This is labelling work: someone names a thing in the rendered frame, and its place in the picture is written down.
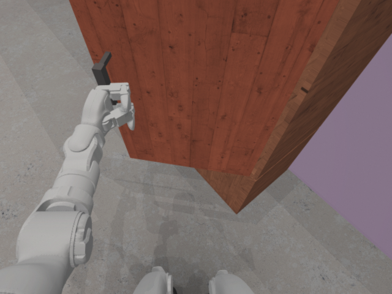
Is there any left robot forearm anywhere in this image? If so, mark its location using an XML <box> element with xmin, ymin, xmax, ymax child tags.
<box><xmin>16</xmin><ymin>124</ymin><xmax>105</xmax><ymax>262</ymax></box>

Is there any left robot thigh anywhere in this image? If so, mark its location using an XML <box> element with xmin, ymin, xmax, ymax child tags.
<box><xmin>133</xmin><ymin>271</ymin><xmax>173</xmax><ymax>294</ymax></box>

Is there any right robot shin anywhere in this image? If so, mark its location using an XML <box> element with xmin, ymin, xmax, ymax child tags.
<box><xmin>215</xmin><ymin>270</ymin><xmax>228</xmax><ymax>277</ymax></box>

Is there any handle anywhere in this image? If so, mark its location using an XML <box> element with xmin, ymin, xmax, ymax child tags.
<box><xmin>92</xmin><ymin>51</ymin><xmax>118</xmax><ymax>105</ymax></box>

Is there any robot left hand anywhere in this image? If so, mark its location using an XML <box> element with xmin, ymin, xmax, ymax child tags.
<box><xmin>81</xmin><ymin>83</ymin><xmax>135</xmax><ymax>136</ymax></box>

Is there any cupboard door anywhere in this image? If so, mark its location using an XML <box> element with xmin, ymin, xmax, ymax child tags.
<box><xmin>69</xmin><ymin>0</ymin><xmax>339</xmax><ymax>176</ymax></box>

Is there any robot left upper arm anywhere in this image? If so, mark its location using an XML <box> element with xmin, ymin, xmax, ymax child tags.
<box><xmin>0</xmin><ymin>211</ymin><xmax>93</xmax><ymax>294</ymax></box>

